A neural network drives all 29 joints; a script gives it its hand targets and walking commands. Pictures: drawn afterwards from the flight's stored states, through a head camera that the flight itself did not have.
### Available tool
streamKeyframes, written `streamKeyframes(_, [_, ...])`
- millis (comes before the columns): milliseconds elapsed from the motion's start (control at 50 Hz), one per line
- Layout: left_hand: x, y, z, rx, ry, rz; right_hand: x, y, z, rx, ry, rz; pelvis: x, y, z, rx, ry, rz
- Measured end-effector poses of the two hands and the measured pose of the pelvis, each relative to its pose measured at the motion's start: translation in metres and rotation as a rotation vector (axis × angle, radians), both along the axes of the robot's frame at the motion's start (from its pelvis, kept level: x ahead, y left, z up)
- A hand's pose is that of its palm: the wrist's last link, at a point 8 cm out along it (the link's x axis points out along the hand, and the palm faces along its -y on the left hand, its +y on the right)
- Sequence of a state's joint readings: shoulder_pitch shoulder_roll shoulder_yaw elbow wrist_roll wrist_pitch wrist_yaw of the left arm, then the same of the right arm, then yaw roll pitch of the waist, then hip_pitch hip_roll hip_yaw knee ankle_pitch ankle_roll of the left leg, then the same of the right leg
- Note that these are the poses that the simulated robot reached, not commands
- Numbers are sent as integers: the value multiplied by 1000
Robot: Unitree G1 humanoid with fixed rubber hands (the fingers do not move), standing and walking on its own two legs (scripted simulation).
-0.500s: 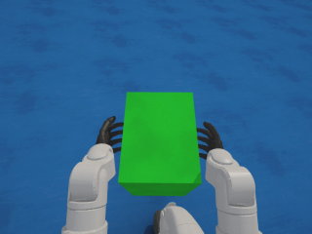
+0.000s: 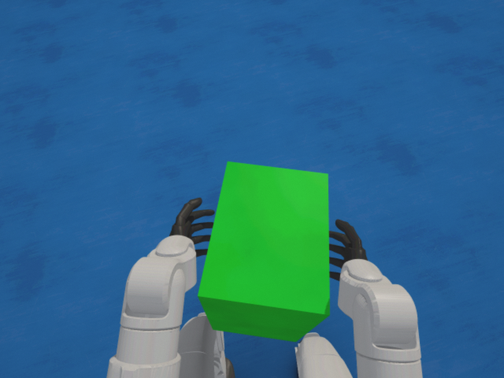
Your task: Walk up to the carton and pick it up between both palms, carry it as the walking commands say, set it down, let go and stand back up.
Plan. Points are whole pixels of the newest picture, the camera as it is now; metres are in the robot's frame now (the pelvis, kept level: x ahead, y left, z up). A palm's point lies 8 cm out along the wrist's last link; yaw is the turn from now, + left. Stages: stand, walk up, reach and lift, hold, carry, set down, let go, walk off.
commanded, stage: carry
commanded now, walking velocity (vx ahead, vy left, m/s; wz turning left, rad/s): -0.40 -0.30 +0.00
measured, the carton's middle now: (264, 259) +0.30 -0.03 -0.05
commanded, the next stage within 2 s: none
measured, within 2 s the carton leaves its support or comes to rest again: neither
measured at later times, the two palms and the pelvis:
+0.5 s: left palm out of the picture -0.01 -0.03 +0.09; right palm out of the picture +0.00 -0.28 +0.08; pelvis -0.30 -0.19 -0.01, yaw +1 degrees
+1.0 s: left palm out of the picture -0.29 -0.17 +0.11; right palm out of the picture -0.30 -0.42 +0.09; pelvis -0.56 -0.32 +0.01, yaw +2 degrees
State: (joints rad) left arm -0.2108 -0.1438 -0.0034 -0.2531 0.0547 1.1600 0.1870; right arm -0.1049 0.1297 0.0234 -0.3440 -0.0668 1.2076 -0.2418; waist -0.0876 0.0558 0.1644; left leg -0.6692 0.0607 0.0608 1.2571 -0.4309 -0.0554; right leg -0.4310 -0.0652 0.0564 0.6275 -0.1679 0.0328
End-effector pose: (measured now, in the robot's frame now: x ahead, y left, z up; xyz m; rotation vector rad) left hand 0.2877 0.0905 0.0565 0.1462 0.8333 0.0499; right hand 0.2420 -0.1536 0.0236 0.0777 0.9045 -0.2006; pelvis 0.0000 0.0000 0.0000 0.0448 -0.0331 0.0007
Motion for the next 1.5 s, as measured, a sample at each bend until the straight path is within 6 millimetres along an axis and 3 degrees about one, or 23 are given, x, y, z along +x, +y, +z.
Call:
streamKeyframes(100, [-47, -31, 16, -77, -147, -4, -47, -32, 25, -44, -146, -35, -62, -29, -8, -26, 18, 19])
streamKeyframes(160, [-80, -36, 22, -151, -253, 46, -69, -40, 44, -98, -250, -6, -102, -47, -19, -29, 34, 28])
streamKeyframes(200, [-112, -37, 21, -184, -258, 101, -88, -43, 53, -134, -244, 48, -128, -63, -15, 23, 5, 15])
streamKeyframes(280, [-177, -40, 28, -121, -170, 173, -132, -45, 54, -117, -155, 150, -166, -89, 0, -55, -16, 40])
streamKeyframes(380, [-238, -57, 37, -153, -166, 258, -181, -61, 59, -139, -137, 238, -219, -128, 6, -90, -1, 26])
streamKeyframes(440, [-267, -83, 39, -179, -211, 277, -209, -87, 60, -144, -177, 239, -257, -158, 1, -93, 22, 21])
streamKeyframes(520, [-305, -137, 31, -173, -252, 261, -253, -141, 46, -125, -216, 208, -308, -205, -18, -79, 50, 10])
streamKeyframes(560, [-327, -168, 25, -117, -227, 202, -284, -172, 31, -72, -198, 146, -336, -221, -20, -130, 20, 13])
streamKeyframes(640, [-378, -222, 13, -55, -97, 80, -362, -224, 12, -36, -79, 60, -385, -242, -8, -55, 3, 38])
streamKeyframes(740, [-432, -263, 10, -66, -73, 15, -433, -262, 18, -58, -54, -4, -443, -265, -4, -30, 18, 35])
streamKeyframes(820, [-472, -272, 22, -125, -192, 37, -464, -274, 40, -109, -171, -4, -490, -282, -14, -58, 48, 47])
streamKeyframes(880, [-513, -270, 27, -161, -211, 102, -490, -274, 55, -145, -173, 61, -522, -297, -5, -3, 19, 23])
streamKeyframes(960, [-564, -265, 43, -104, -168, 153, -525, -269, 64, -130, -129, 143, -549, -310, 10, -71, 13, 32])
streamKeyframes(1060, [-603, -271, 61, -136, -209, 226, -555, -274, 76, -147, -165, 210, -585, -333, 12, -76, 43, 12])
streamKeyframes(1140, [-625, -299, 66, -131, -257, 217, -579, -302, 75, -120, -211, 176, -619, -355, 4, -75, 60, -5])
streamKeyframes(1240, [-659, -342, 57, -79, -183, 112, -637, -342, 58, -95, -137, 95, -655, -369, 5, -57, 26, 21])
streamKeyframes(1320, [-686, -365, 49, -61, -158, 42, -679, -363, 50, -86, -109, 31, -685, -373, 1, -45, 1, 17])
streamKeyframes(1400, [-710, -371, 44, -74, -171, 24, -708, -369, 48, -93, -120, 3, -716, -374, -6, -33, -9, 17])
streamKeyframes(1500, [-741, -360, 33, -103, -192, 37, -736, -359, 43, -116, -141, 2, -749, -365, -22, -39, -35, 1])
